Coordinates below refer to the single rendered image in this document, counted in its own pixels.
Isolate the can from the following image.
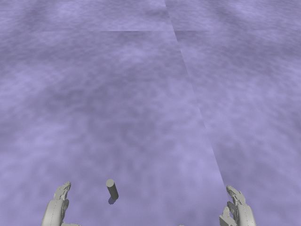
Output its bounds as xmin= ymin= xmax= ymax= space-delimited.
xmin=106 ymin=179 xmax=119 ymax=200

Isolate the right robot hand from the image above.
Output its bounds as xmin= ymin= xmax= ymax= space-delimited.
xmin=219 ymin=185 xmax=256 ymax=226

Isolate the left robot hand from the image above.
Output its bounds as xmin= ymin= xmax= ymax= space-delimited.
xmin=41 ymin=181 xmax=82 ymax=226

